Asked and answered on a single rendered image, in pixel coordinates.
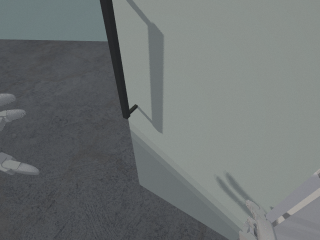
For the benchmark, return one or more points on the fridge door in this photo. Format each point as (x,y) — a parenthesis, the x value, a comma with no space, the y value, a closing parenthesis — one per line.
(228,101)

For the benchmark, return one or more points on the right robot hand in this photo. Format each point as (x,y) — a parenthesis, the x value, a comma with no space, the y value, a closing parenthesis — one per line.
(262,227)

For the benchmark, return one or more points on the handle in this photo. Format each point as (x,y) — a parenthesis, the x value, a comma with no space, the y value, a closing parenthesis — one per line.
(113,42)

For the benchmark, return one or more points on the left robot hand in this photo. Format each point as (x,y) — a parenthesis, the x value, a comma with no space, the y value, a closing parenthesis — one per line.
(9,164)

